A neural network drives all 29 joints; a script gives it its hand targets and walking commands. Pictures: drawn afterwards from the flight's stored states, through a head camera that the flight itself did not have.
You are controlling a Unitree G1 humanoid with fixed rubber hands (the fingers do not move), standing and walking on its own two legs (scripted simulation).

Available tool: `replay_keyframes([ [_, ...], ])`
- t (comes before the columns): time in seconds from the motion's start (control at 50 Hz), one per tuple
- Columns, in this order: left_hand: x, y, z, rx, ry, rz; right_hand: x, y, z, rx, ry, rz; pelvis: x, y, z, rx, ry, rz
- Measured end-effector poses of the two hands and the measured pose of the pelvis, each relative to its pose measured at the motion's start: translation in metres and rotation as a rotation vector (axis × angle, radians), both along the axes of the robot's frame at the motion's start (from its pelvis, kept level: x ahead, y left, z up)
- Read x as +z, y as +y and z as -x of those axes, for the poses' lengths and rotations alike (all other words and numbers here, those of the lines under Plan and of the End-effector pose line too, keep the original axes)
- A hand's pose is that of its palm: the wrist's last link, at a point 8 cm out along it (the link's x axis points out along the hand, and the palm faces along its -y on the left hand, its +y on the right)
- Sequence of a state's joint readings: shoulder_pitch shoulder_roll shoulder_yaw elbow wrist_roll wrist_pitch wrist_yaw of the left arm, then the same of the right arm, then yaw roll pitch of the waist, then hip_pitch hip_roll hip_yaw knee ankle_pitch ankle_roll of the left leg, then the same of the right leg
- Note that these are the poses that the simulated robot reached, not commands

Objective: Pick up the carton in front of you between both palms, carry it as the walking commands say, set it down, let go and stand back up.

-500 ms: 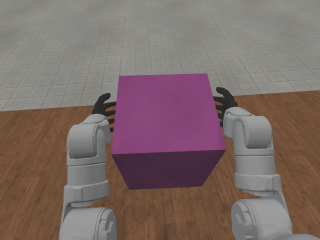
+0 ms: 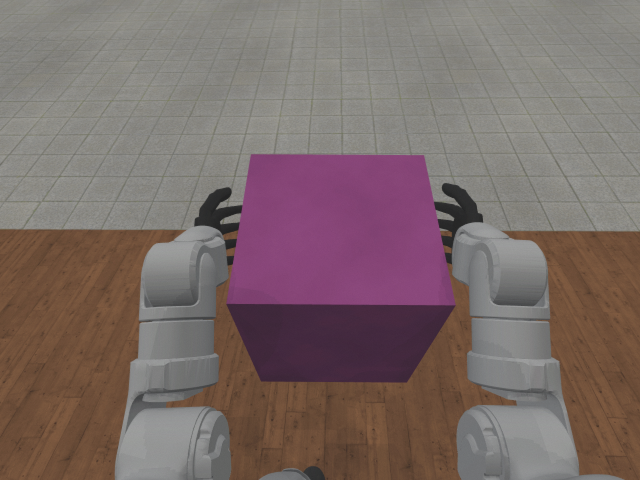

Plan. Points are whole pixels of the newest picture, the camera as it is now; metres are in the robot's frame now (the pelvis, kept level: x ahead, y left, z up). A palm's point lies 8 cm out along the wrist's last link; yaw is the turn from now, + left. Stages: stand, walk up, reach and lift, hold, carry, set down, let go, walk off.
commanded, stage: carry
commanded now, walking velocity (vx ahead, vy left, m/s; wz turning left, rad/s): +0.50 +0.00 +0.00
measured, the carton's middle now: (335, 278) +0.35 +0.02 +0.05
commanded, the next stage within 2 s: none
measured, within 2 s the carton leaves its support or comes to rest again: neither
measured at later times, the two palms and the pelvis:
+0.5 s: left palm (272, 128) +0.64 +0.14 +0.09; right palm (448, 129) +0.63 -0.16 +0.09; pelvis +0.29 +0.01 -0.03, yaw +1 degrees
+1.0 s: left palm (281, 70) +0.91 +0.16 +0.05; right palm (414, 69) +0.93 -0.14 +0.05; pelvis +0.57 -0.01 -0.06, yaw +1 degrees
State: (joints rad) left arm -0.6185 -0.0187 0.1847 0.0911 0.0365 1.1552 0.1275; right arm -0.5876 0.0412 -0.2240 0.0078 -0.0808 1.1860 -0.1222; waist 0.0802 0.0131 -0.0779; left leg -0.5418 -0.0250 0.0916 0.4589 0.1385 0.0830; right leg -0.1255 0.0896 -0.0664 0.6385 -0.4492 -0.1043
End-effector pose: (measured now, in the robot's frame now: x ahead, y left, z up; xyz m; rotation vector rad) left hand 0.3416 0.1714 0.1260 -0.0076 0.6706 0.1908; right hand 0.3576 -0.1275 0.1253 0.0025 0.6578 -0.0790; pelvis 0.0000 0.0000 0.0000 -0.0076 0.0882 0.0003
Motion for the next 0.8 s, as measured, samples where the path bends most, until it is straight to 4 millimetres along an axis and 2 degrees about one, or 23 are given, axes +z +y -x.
replay_keyframes([
  [0.04,-0.013,0.004,-0.033,-0.023,-0.007,0.003,-0.009,0.004,-0.027,-0.011,-0.007,0.021,-0.018,0.006,-0.032,-0.009,-0.013,0.011],
  [0.08,-0.030,0.004,-0.059,-0.048,0.025,0.014,-0.023,0.003,-0.047,-0.025,0.024,0.047,-0.025,0.009,-0.052,0.000,-0.014,-0.007],
  [0.14,-0.051,-0.003,-0.088,-0.090,0.108,0.004,-0.046,-0.004,-0.065,-0.056,0.108,0.048,-0.024,0.018,-0.080,0.007,-0.014,0.004],
  [0.2,-0.061,-0.010,-0.116,-0.116,0.147,-0.002,-0.057,-0.009,-0.086,-0.083,0.148,0.042,-0.019,0.024,-0.108,0.002,-0.009,0.011],
  [0.34,-0.060,-0.016,-0.192,-0.111,0.103,0.024,-0.052,-0.016,-0.159,-0.112,0.104,0.029,-0.012,0.024,-0.179,0.002,0.008,0.020],
  [0.42,-0.049,-0.020,-0.241,-0.094,0.040,0.030,-0.039,-0.020,-0.213,-0.103,0.041,0.026,-0.015,0.017,-0.228,0.010,0.008,0.012],
  [0.5,-0.040,-0.028,-0.298,-0.085,-0.020,0.020,-0.032,-0.029,-0.273,-0.088,-0.019,0.023,-0.031,0.007,-0.286,0.020,0.002,-0.009],
  [0.56,-0.042,-0.034,-0.342,-0.069,-0.051,-0.006,-0.039,-0.035,-0.324,-0.059,-0.050,0.017,-0.055,-0.003,-0.335,0.037,-0.019,-0.036],
  [0.6,-0.049,-0.034,-0.366,-0.056,-0.039,-0.034,-0.050,-0.035,-0.354,-0.034,-0.039,0.006,-0.067,-0.006,-0.357,0.027,-0.021,-0.012],
  [0.7,-0.079,-0.025,-0.400,-0.010,0.095,-0.025,-0.077,-0.025,-0.405,0.023,0.093,0.024,-0.064,-0.019,-0.404,0.026,-0.019,-0.024],
  [0.8,-0.086,-0.019,-0.444,0.022,0.125,-0.014,-0.086,-0.018,-0.455,0.040,0.123,0.016,-0.056,-0.023,-0.450,0.029,-0.004,-0.033],
])
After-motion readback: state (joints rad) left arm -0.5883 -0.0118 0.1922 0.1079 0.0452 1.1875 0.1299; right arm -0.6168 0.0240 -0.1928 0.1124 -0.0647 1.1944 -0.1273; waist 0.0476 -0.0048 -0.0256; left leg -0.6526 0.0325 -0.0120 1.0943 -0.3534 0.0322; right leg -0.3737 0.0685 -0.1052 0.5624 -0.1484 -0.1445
